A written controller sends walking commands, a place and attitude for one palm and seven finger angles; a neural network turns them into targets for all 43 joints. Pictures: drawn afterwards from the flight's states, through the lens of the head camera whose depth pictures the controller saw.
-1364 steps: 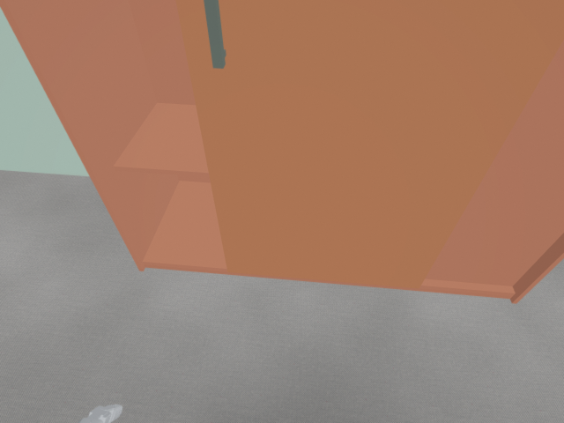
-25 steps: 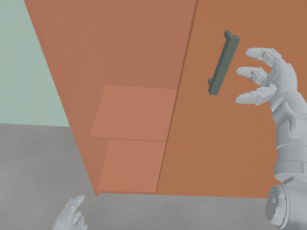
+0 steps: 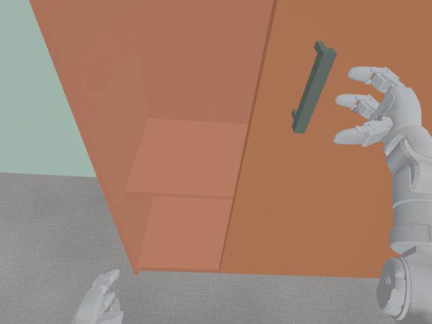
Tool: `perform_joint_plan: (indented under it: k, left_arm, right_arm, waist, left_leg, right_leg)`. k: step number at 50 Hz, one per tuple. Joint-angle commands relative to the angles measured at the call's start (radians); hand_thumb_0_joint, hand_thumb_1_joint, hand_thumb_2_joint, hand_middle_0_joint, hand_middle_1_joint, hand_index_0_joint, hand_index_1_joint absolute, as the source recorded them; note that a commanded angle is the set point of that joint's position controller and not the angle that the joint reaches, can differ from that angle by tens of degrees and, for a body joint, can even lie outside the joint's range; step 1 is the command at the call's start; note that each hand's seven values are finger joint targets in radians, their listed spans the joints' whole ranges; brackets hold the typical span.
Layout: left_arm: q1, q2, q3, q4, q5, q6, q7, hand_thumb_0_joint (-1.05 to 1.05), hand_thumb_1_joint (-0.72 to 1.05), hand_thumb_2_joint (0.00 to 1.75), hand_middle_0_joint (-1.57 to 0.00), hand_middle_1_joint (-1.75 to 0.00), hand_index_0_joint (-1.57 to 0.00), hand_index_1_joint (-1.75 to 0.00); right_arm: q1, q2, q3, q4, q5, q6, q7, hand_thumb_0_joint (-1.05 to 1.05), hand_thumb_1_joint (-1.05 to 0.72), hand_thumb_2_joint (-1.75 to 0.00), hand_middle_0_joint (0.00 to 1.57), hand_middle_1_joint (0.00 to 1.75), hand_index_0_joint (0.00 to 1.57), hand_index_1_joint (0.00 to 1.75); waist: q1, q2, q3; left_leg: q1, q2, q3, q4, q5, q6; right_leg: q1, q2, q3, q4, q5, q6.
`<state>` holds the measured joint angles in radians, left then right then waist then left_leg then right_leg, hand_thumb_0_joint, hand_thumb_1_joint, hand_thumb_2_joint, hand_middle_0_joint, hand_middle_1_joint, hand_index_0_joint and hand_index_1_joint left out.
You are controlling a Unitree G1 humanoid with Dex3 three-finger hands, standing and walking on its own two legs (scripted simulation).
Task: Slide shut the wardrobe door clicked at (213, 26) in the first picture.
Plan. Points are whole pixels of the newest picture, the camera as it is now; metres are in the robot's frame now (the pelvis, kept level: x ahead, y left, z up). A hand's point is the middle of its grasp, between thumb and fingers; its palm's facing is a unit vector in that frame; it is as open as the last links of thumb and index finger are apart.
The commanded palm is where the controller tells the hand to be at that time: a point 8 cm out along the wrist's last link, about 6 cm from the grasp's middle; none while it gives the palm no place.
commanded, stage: feel for the door with the fingertips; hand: right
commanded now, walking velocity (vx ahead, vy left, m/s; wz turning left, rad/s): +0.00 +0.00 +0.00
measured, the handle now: (308, 89) +0.48 -0.13 +0.24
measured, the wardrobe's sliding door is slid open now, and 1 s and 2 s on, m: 0.37 0.37 0.37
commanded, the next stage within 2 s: slide the fingers in behind the handle in 1.00 s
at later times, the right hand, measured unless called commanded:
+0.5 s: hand (325, 108) +0.41 -0.14 +0.24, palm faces -0.03 +1.00 +0.00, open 14.0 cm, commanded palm +0.39 -0.20 +0.23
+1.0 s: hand (321, 101) +0.43 -0.14 +0.24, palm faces -0.01 +1.00 -0.01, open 14.0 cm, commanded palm +0.42 -0.19 +0.23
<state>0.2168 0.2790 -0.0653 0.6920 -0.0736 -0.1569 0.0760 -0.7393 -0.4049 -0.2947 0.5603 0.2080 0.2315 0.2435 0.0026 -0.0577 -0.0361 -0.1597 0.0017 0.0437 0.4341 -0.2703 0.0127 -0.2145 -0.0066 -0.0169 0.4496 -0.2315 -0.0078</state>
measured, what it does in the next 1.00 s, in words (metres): stands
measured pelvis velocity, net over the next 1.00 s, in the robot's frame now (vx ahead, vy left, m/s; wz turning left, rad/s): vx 0.00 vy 0.01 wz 0.00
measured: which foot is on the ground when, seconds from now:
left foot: down 0.00-1.00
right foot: down 0.00-1.00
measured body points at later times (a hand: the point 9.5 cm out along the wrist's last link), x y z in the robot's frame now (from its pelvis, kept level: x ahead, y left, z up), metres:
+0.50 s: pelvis +0.01 +0.00 +0.00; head -0.01 +0.03 +0.45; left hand +0.16 +0.23 -0.10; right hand +0.41 -0.20 +0.24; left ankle -0.02 +0.11 -0.74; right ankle +0.00 -0.12 -0.74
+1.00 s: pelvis +0.00 +0.01 +0.00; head -0.01 +0.03 +0.45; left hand +0.14 +0.26 -0.10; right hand +0.43 -0.19 +0.25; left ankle -0.02 +0.11 -0.74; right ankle +0.00 -0.12 -0.74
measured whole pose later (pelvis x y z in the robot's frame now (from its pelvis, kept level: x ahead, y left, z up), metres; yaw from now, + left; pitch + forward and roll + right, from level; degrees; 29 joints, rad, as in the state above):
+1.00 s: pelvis +0.00 +0.01 +0.00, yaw +0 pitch +0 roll +0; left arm 0.22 0.27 -0.06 0.71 -0.07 -0.12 0.08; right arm -0.83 -0.33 -0.24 0.65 0.19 0.22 0.14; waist 0.02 -0.06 -0.03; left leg -0.16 -0.01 0.05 0.43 -0.27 0.02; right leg -0.21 -0.01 -0.01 0.44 -0.22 0.00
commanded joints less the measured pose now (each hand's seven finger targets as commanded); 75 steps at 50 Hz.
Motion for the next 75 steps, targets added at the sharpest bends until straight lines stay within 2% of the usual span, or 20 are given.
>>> perform_joint_plan:
  k: [1, 7, 10, 12, 16, 20, 26, 30, 34, 38, 43, 46, 48, 53, 55, 59, 62, 68, 71, 75]
  left_arm:
    - [-0.071, 0.124, 0.051, -0.135, -0.005, -0.038, 0.005, 0.00, 0.90, 0.90, -0.20, -0.30, -0.20, -0.30]
    - [-0.083, 0.113, 0.048, -0.145, -0.009, -0.043, -0.001, 0.00, 0.90, 0.90, -0.20, -0.30, -0.20, -0.30]
    - [-0.084, 0.114, 0.052, -0.146, -0.004, -0.049, -0.002, 0.00, 0.90, 0.90, -0.20, -0.30, -0.20, -0.30]
    - [-0.097, 0.106, 0.049, -0.152, -0.002, -0.052, -0.008, 0.00, 0.90, 0.90, -0.20, -0.30, -0.20, -0.30]
    - [-0.100, 0.107, 0.051, -0.135, 0.002, -0.045, -0.014, 0.00, 0.90, 0.90, -0.20, -0.30, -0.20, -0.30]
    - [-0.120, 0.096, 0.049, -0.139, 0.000, -0.028, -0.016, 0.00, 0.90, 0.90, -0.20, -0.30, -0.20, -0.30]
    - [-0.132, 0.090, 0.046, -0.150, 0.010, -0.002, -0.014, 0.00, 0.90, 0.90, -0.20, -0.30, -0.20, -0.30]
    - [-0.126, 0.091, 0.044, -0.141, 0.004, 0.006, -0.005, 0.00, 0.90, 0.90, -0.20, -0.30, -0.20, -0.30]
    - [-0.125, 0.087, 0.042, -0.138, 0.000, 0.004, -0.004, 0.00, 0.90, 0.90, -0.20, -0.30, -0.20, -0.30]
    - [-0.114, 0.096, 0.045, -0.125, -0.001, 0.003, 0.003, 0.00, 0.90, 0.90, -0.20, -0.30, -0.20, -0.30]
    - [-0.094, 0.097, 0.046, -0.108, -0.002, -0.003, 0.007, 0.00, 0.90, 0.90, -0.20, -0.30, -0.20, -0.30]
    - [-0.079, 0.103, 0.051, -0.111, 0.003, -0.005, 0.005, 0.00, 0.90, 0.90, -0.20, -0.30, -0.20, -0.30]
    - [-0.067, 0.099, 0.049, -0.105, 0.003, -0.009, 0.006, 0.00, 0.90, 0.90, -0.20, -0.30, -0.20, -0.30]
    - [-0.031, 0.112, 0.053, -0.094, 0.004, -0.014, 0.007, 0.00, 0.90, 0.90, -0.20, -0.30, -0.20, -0.30]
    - [-0.019, 0.110, 0.055, -0.089, 0.002, -0.022, 0.008, 0.00, 0.90, 0.90, -0.20, -0.30, -0.20, -0.30]
    - [-0.010, 0.110, 0.059, -0.095, 0.002, -0.033, 0.002, 0.00, 0.90, 0.90, -0.20, -0.30, -0.20, -0.30]
    - [-0.011, 0.112, 0.060, -0.103, 0.002, -0.037, -0.003, 0.00, 0.90, 0.90, -0.20, -0.30, -0.20, -0.30]
    - [-0.030, 0.110, 0.059, -0.121, -0.002, -0.046, -0.010, 0.00, 0.90, 0.90, -0.20, -0.30, -0.20, -0.30]
    - [-0.042, 0.110, 0.063, -0.131, 0.001, -0.048, -0.012, 0.00, 0.90, 0.90, -0.20, -0.30, -0.20, -0.30]
    - [-0.068, 0.097, 0.058, -0.140, -0.002, -0.058, -0.018, 0.00, 0.90, 0.90, -0.20, -0.30, -0.20, -0.30]
  right_arm:
    - [-0.434, -0.255, -0.071, -0.180, 0.014, -0.061, 0.009, 0.00, 0.50, -0.30, 0.30, 1.20, 0.30, 1.20]
    - [-0.508, -0.167, 0.007, -0.234, 0.019, -0.084, 0.007, 0.00, 0.50, -0.30, 0.30, 1.20, 0.30, 1.20]
    - [-0.514, -0.186, -0.023, -0.294, 0.018, -0.087, -0.014, 0.00, 0.50, -0.30, 0.30, 1.20, 0.30, 1.20]
    - [-0.528, -0.145, 0.011, -0.365, 0.015, -0.091, -0.030, 0.00, 0.50, -0.30, 0.30, 1.20, 0.30, 1.20]
    - [-0.442, -0.118, 0.001, -0.324, 0.020, -0.059, -0.061, 0.00, 0.50, -0.30, 0.30, 1.20, 0.30, 1.20]
    - [-0.439, -0.069, 0.031, -0.336, 0.004, -0.014, -0.094, 0.00, 0.50, -0.30, 0.30, 1.20, 0.30, 1.20]
    - [-0.437, -0.141, -0.032, -0.400, -0.010, -0.018, -0.130, 0.00, 0.50, -0.30, 0.30, 1.20, 0.30, 1.20]
    - [-0.458, -0.134, -0.018, -0.333, -0.007, -0.011, -0.112, 0.00, 0.50, -0.30, 0.30, 1.20, 0.30, 1.20]
    - [-0.502, -0.076, 0.044, -0.314, -0.009, -0.009, -0.095, 0.00, 0.50, -0.30, 0.30, 1.20, 0.30, 1.20]
    - [-0.527, -0.102, 0.029, -0.247, 0.003, -0.013, -0.085, 0.00, 0.50, -0.30, 0.30, 1.20, 0.30, 1.20]
    - [-0.616, -0.104, 0.044, -0.181, -0.008, -0.048, -0.096, 0.00, 0.50, -0.30, 0.30, 1.20, 0.30, 1.20]
    - [-0.601, -0.182, -0.020, -0.161, -0.016, -0.081, -0.106, 0.00, 0.50, -0.30, 0.30, 1.20, 0.30, 1.20]
    - [-0.652, -0.149, 0.010, -0.121, -0.018, -0.095, -0.103, 0.00, 0.50, -0.30, 0.30, 1.20, 0.30, 1.20]
    - [-0.660, -0.203, -0.028, -0.018, -0.031, -0.118, -0.099, 0.00, 0.50, -0.30, 0.30, 1.20, 0.30, 1.20]
    - [-0.709, -0.171, 0.005, -0.009, -0.032, -0.130, -0.090, 0.00, 0.50, -0.30, 0.30, 1.20, 0.30, 1.20]
    - [-0.667, -0.181, -0.011, -0.021, -0.031, -0.148, -0.084, 0.00, 0.50, -0.30, 0.30, 1.20, 0.30, 1.20]
    - [-0.612, -0.183, -0.027, -0.044, -0.020, -0.157, -0.080, 0.00, 0.50, -0.30, 0.30, 1.20, 0.30, 1.20]
    - [-0.577, -0.161, -0.012, -0.117, -0.021, -0.151, -0.081, 0.00, 0.50, -0.30, 0.30, 1.20, 0.30, 1.20]
    - [-0.537, -0.174, -0.031, -0.187, -0.018, -0.144, -0.086, 0.00, 0.50, -0.30, 0.30, 1.20, 0.30, 1.20]
    - [-0.556, -0.068, 0.050, -0.281, -0.008, -0.122, -0.090, 0.00, 0.50, -0.30, 0.30, 1.20, 0.30, 1.20]
  waist:
    - [0.000, 0.061, -0.287]
    - [0.022, 0.032, -0.258]
    - [0.010, 0.001, -0.307]
    - [0.009, -0.041, -0.336]
    - [-0.006, 0.065, -0.295]
    - [-0.006, 0.052, -0.259]
    - [-0.020, 0.084, -0.308]
    - [-0.002, 0.105, -0.267]
    - [0.013, 0.034, -0.257]
    - [0.020, 0.084, -0.250]
    - [0.035, 0.049, -0.241]
    - [0.012, 0.080, -0.289]
    - [0.029, 0.071, -0.283]
    - [0.027, 0.102, -0.263]
    - [0.042, 0.072, -0.253]
    - [0.030, 0.056, -0.287]
    - [0.018, 0.105, -0.291]
    - [0.013, 0.069, -0.255]
    - [-0.002, 0.060, -0.289]
    - [0.014, 0.023, -0.294]
  left_leg:
    - [0.013, -0.007, -0.014, -0.044, 0.350, 0.013]
    - [-0.027, -0.009, -0.008, -0.044, 0.323, 0.014]
    - [-0.014, -0.010, -0.008, -0.034, 0.351, 0.018]
    - [-0.006, -0.010, -0.004, -0.029, 0.360, 0.020]
    - [0.005, -0.017, 0.003, -0.032, 0.368, 0.017]
    - [-0.009, -0.013, 0.002, -0.032, 0.343, 0.013]
    - [0.059, -0.011, -0.011, -0.035, 0.404, 0.011]
    - [0.041, -0.011, -0.014, -0.046, 0.395, 0.006]
    - [0.011, -0.009, -0.015, -0.054, 0.364, 0.011]
    - [0.008, -0.008, -0.020, -0.061, 0.345, 0.007]
    - [-0.025, -0.007, -0.024, -0.068, 0.287, 0.008]
    - [0.022, -0.007, -0.030, -0.062, 0.318, 0.008]
    - [0.012, -0.005, -0.029, -0.059, 0.320, 0.007]
    - [0.013, -0.005, -0.034, -0.063, 0.312, 0.003]
    - [-0.013, -0.006, -0.034, -0.066, 0.303, 0.004]
    - [0.001, -0.007, -0.033, -0.060, 0.312, 0.007]
    - [0.026, -0.010, -0.028, -0.056, 0.339, 0.007]
    - [-0.005, -0.013, -0.025, -0.063, 0.282, 0.008]
    - [0.018, -0.014, -0.022, -0.058, 0.298, 0.011]
    - [-0.011, -0.018, -0.014, -0.052, 0.311, 0.013]
  right_leg:
    - [0.163, 0.014, 0.022, -0.015, 0.250, -0.045]
    - [0.178, 0.010, 0.030, -0.018, 0.235, -0.044]
    - [0.219, 0.008, 0.037, -0.012, 0.285, -0.039]
    - [0.243, 0.010, 0.042, -0.011, 0.310, -0.032]
    - [0.204, 0.007, 0.039, -0.014, 0.311, -0.035]
    - [0.188, 0.006, 0.031, -0.028, 0.286, -0.033]
    - [0.193, 0.011, 0.018, -0.023, 0.320, -0.040]
    - [0.178, 0.012, 0.012, -0.028, 0.283, -0.044]
    - [0.198, 0.016, 0.013, -0.027, 0.261, -0.043]
    - [0.172, 0.020, 0.015, -0.024, 0.226, -0.048]
    - [0.167, 0.020, 0.019, -0.027, 0.185, -0.048]
    - [0.160, 0.021, 0.017, -0.023, 0.212, -0.050]
    - [0.156, 0.022, 0.018, -0.025, 0.204, -0.050]
    - [0.113, 0.020, 0.012, -0.030, 0.181, -0.054]
    - [0.124, 0.019, 0.011, -0.028, 0.175, -0.053]
    - [0.138, 0.019, 0.009, -0.026, 0.192, -0.053]
    - [0.127, 0.016, 0.009, -0.027, 0.211, -0.055]
    - [0.138, 0.009, 0.010, -0.039, 0.180, -0.052]
    - [0.162, 0.006, 0.009, -0.037, 0.210, -0.050]
    - [0.212, 0.005, 0.019, -0.033, 0.239, -0.043]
